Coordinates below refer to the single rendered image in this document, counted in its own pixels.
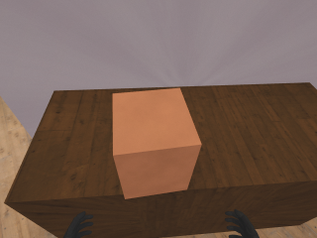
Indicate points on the right robot hand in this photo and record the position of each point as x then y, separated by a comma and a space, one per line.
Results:
246, 229

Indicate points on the pedestal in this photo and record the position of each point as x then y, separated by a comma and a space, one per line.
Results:
258, 155

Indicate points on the left robot hand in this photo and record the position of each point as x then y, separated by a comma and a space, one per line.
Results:
74, 227

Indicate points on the carton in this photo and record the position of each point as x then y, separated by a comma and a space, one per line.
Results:
155, 142

